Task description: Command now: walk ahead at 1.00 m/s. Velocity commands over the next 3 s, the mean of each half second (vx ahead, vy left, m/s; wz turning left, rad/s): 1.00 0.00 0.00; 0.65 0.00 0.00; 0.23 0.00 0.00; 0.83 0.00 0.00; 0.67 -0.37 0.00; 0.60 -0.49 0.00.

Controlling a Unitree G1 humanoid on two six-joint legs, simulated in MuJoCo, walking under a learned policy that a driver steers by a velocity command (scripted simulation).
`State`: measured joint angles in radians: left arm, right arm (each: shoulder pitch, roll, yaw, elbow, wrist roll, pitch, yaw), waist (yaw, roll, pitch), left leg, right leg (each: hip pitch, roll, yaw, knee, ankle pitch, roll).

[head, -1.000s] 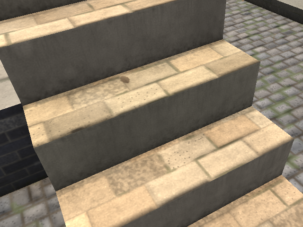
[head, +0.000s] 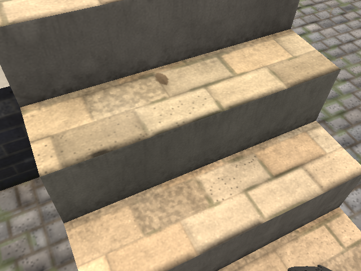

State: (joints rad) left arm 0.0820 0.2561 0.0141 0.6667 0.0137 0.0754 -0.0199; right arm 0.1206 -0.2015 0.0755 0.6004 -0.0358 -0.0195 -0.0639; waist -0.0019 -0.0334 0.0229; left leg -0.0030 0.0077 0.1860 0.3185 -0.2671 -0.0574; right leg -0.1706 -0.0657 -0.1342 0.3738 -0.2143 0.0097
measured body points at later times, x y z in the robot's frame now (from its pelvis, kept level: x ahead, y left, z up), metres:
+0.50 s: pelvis -0.01 +0.05 -0.05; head +0.00 +0.06 +0.40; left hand +0.15 +0.31 -0.14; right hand +0.31 -0.10 -0.02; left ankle -0.06 +0.18 -0.81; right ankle -0.01 -0.12 -0.75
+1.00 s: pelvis -0.07 +0.08 -0.18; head -0.10 +0.17 +0.26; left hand +0.04 +0.34 -0.34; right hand -0.11 -0.21 -0.26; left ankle -0.09 +0.19 -0.96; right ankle -0.10 -0.06 -0.74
